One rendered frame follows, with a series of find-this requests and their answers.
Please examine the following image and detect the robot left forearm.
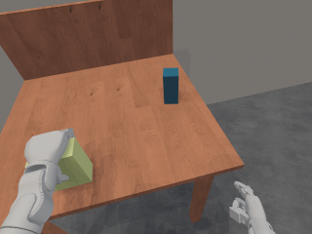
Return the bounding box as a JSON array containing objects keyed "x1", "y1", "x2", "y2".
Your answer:
[{"x1": 0, "y1": 160, "x2": 59, "y2": 234}]

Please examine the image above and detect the right robot hand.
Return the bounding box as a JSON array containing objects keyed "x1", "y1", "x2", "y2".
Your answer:
[{"x1": 229, "y1": 181, "x2": 267, "y2": 226}]

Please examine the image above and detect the sponge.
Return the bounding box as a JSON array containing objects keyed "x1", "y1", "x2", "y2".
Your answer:
[{"x1": 25, "y1": 137, "x2": 93, "y2": 192}]

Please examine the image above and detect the robot right forearm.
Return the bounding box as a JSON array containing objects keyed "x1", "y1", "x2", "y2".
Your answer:
[{"x1": 248, "y1": 218, "x2": 276, "y2": 234}]

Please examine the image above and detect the left robot hand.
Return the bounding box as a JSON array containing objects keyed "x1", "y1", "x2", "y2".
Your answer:
[{"x1": 24, "y1": 128, "x2": 76, "y2": 185}]

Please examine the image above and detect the table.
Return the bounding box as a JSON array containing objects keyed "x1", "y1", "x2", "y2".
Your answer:
[{"x1": 0, "y1": 0, "x2": 245, "y2": 234}]

